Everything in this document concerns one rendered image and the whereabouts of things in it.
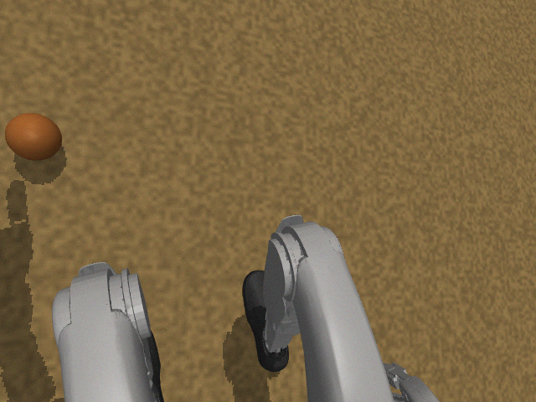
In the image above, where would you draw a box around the right robot foot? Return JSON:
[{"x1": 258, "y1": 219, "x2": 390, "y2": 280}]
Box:
[{"x1": 243, "y1": 271, "x2": 289, "y2": 372}]

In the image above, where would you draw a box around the right robot hand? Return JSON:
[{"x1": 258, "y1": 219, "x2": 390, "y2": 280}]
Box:
[{"x1": 383, "y1": 363, "x2": 440, "y2": 402}]

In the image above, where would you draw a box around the left robot foot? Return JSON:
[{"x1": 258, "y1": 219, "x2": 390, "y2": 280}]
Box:
[{"x1": 147, "y1": 330, "x2": 164, "y2": 402}]

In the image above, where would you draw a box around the ball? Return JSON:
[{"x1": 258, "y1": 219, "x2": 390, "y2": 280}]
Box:
[{"x1": 5, "y1": 113, "x2": 62, "y2": 161}]

